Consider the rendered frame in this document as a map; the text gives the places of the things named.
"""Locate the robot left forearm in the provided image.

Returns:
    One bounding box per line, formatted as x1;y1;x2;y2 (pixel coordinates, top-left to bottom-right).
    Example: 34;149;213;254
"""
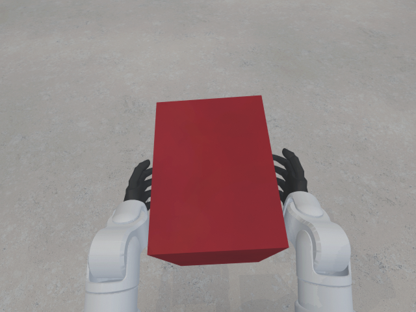
84;200;149;312

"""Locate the carton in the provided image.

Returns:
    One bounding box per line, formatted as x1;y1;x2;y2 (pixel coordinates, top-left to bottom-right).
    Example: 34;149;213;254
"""
148;96;289;266

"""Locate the robot right forearm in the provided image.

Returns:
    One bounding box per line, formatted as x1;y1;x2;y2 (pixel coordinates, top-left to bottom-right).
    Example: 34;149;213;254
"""
282;191;355;312

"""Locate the left robot hand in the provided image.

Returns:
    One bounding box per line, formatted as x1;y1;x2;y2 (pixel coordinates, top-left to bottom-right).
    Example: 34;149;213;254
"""
124;159;153;210

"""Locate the right robot hand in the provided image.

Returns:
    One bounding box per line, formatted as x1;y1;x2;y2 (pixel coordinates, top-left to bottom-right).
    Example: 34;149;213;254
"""
272;148;308;205

